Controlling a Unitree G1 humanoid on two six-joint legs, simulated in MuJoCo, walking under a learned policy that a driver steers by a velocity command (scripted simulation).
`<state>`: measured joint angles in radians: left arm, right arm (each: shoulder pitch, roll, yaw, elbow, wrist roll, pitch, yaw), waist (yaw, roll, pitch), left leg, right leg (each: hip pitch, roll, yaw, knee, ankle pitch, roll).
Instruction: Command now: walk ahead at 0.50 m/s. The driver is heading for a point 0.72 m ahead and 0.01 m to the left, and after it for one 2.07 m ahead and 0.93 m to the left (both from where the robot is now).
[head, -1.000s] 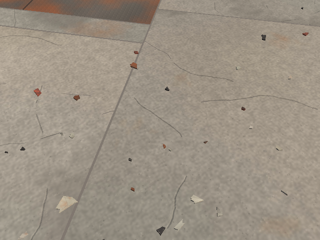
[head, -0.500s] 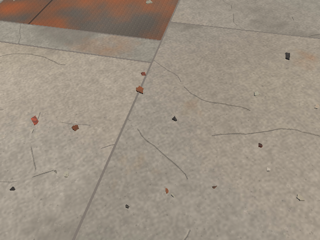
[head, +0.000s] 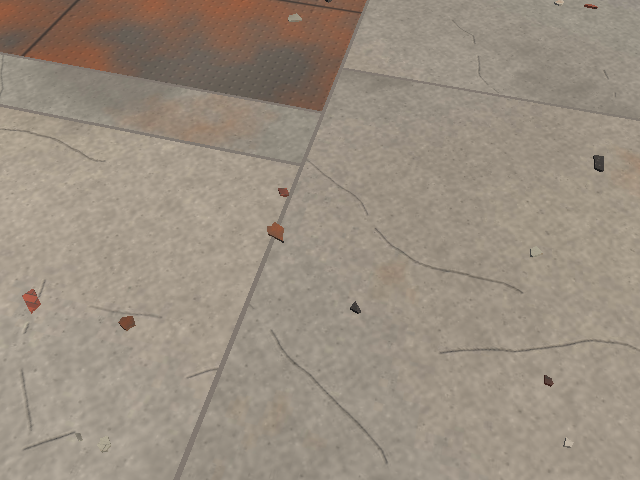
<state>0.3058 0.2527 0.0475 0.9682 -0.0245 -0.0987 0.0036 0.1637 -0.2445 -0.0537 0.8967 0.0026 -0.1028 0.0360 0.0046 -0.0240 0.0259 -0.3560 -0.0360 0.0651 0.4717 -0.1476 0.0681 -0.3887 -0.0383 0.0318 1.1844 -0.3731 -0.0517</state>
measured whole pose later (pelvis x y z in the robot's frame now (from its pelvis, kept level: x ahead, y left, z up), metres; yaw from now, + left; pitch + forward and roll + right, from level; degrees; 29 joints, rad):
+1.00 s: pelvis +0.55 -0.02 -0.01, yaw +1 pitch +2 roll -2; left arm 0.39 0.25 0.07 1.02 -0.01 -0.06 0.02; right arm 0.01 -0.23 -0.05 0.86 0.01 -0.09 0.04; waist 0.06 0.02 0.02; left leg -0.50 0.03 0.02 0.49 0.03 0.07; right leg 0.07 0.01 -0.07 0.35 -0.42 0.01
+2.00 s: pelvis +0.66 +0.01 +0.00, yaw +34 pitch +2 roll -1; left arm 0.13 0.33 0.09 0.80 0.01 0.01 0.03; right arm 0.16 -0.30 -0.08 0.67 0.00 0.05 0.01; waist 0.02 -0.04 0.05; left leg -0.32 -0.02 0.00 0.58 -0.29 0.05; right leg -0.42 -0.10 -0.04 0.91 -0.52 0.06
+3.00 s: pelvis +0.69 +0.03 -0.01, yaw +47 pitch -1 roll +0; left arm 0.24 0.27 0.04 0.78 -0.01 -0.04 0.00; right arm 0.28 -0.24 -0.03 0.76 0.00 0.00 -0.02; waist 0.00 0.00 -0.01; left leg -0.23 -0.02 -0.08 0.61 -0.38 0.02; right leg -0.27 0.00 0.01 0.66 -0.43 -0.03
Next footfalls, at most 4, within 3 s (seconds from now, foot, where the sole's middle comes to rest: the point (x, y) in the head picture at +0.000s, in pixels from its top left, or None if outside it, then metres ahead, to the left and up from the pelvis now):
0.44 right None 0.42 -0.15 -0.77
1.00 left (289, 366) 0.72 0.09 -0.77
1.50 right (379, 345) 0.78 -0.12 -0.77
1.94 left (271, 397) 0.65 0.12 -0.77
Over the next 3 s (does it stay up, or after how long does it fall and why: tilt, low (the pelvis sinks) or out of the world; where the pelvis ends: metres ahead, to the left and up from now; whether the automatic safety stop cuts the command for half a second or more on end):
stays up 0.69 0.03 -0.01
